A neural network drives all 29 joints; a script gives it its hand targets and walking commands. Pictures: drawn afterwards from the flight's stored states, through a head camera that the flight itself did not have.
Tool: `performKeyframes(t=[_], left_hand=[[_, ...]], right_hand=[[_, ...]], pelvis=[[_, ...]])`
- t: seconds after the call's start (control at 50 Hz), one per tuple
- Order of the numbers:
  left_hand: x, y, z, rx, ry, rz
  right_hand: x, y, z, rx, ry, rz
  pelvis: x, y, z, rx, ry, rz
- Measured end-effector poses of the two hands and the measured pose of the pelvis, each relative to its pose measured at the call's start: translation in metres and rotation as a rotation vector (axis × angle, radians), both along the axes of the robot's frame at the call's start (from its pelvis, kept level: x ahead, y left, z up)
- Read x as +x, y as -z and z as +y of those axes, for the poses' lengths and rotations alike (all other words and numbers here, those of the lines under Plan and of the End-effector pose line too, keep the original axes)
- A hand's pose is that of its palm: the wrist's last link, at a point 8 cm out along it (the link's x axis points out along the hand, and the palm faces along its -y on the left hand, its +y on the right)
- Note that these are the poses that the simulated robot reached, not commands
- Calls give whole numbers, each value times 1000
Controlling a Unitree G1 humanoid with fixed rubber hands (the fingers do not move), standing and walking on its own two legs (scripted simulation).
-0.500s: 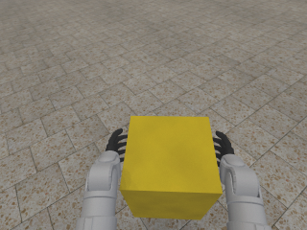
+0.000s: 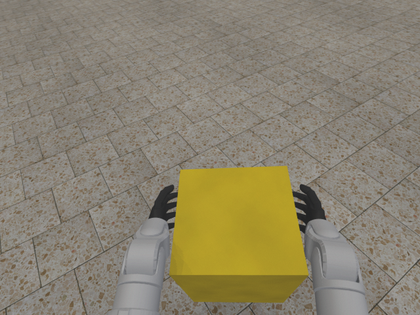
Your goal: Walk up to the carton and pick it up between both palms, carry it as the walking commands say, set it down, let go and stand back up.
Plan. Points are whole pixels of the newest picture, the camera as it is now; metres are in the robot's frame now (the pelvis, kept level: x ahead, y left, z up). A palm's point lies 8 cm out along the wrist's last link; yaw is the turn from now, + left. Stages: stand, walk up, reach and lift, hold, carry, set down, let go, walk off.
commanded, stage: hold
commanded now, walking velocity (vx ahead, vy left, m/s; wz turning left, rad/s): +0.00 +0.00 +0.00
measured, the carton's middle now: (235, 241) +0.26 -0.04 -0.04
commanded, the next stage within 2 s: set down in 0.18 s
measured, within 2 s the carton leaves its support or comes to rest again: neither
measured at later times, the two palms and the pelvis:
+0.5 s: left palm (155, 219) +0.29 +0.12 +0.03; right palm (304, 218) +0.27 -0.18 +0.02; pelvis -0.02 +0.00 -0.01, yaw +4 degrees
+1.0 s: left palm (166, 236) +0.31 +0.11 -0.07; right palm (296, 239) +0.27 -0.18 -0.07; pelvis -0.01 +0.01 -0.02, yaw +2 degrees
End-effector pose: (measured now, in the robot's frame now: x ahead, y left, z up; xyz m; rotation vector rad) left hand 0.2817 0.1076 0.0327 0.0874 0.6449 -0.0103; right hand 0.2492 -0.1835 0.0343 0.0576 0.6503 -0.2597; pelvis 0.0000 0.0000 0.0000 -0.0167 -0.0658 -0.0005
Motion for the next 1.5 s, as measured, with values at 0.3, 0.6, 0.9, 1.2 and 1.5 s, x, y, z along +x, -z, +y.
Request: performKeyframes(t=[0.3, 0.6, 0.9, 1.2, 1.5], left_hand=[[-11, 0, 5, -15, -41, 42], [25, 22, 2, 8, -8, 63], [30, 92, 1, -47, -29, 57], [31, 143, -2, -41, -24, 25], [55, 187, -5, -23, -54, 17]], right_hand=[[-4, 2, 4, 25, -16, 34], [25, 28, 1, 44, 10, 53], [31, 85, 0, -46, -25, 55], [24, 146, -2, -28, -5, 20], [56, 196, -5, 5, -22, 12]], pelvis=[[-32, 3, -2, 9, -6, -80], [-12, 7, 3, -3, -47, -23], [-3, 17, 5, 0, -25, 221], [-45, 50, 11, -6, -42, 384], [-58, 99, 4, 4, -34, 515]])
